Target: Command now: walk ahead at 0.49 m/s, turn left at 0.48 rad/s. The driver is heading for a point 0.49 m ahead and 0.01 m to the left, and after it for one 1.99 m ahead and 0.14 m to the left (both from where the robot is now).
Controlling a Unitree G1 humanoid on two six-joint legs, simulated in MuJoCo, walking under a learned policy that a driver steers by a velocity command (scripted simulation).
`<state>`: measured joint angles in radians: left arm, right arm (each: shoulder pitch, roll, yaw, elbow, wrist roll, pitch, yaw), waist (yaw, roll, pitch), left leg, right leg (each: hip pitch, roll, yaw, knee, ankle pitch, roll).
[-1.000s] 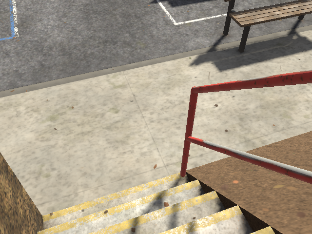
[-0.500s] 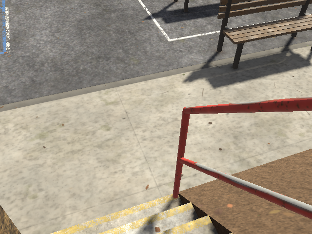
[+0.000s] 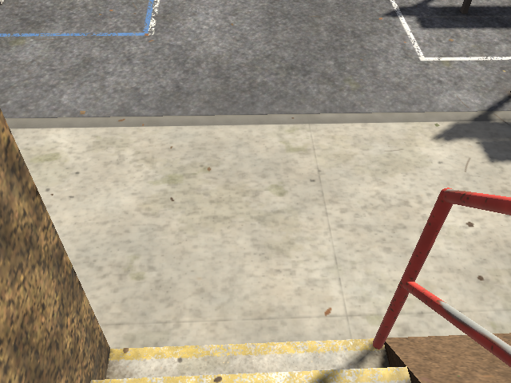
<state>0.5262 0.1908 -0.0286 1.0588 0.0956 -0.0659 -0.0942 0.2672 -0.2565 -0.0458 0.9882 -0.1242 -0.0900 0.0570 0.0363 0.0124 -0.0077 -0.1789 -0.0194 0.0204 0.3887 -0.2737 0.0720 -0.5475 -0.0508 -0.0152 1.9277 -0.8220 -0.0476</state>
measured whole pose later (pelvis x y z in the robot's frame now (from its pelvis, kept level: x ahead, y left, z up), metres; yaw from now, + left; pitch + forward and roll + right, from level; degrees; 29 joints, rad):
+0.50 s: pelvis +0.25 -0.01 -0.23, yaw +12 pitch +0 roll +0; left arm 0.47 0.24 0.03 1.06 0.12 -0.07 -0.05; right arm 0.36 -0.19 0.02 0.92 -0.07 -0.06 0.11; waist 0.02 0.00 -0.07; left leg -0.92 -0.01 -0.06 1.59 -0.15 0.10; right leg -0.23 0.07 -0.07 0.57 -0.35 -0.09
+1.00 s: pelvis +0.44 +0.06 -0.44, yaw +14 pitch +2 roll -1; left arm 0.34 0.17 0.00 0.98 0.03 -0.07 -0.09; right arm 0.40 -0.19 0.03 1.04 -0.06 -0.08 0.09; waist 0.02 0.01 -0.06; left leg -0.28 -0.02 0.03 0.53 -0.27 0.05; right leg -0.68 -0.07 -0.01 1.52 0.01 0.13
